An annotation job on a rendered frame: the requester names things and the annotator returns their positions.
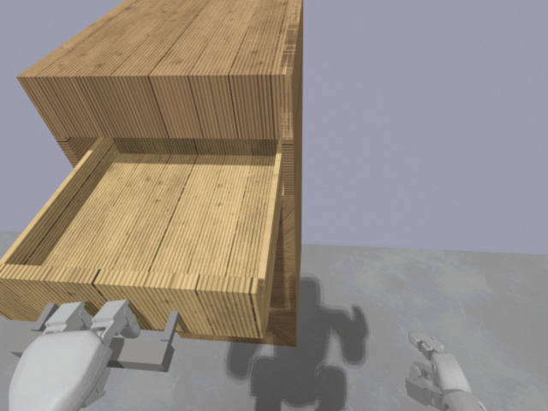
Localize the drawer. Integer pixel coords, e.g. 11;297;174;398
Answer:
0;137;283;339

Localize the left robot hand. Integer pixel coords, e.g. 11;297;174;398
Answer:
9;300;140;411

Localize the cabinet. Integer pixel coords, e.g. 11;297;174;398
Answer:
16;0;303;347

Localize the right robot forearm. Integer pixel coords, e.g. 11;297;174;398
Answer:
442;391;486;411

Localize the right robot hand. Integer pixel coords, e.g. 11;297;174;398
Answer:
405;331;473;411

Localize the handle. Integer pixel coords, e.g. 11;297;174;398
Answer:
10;302;181;372

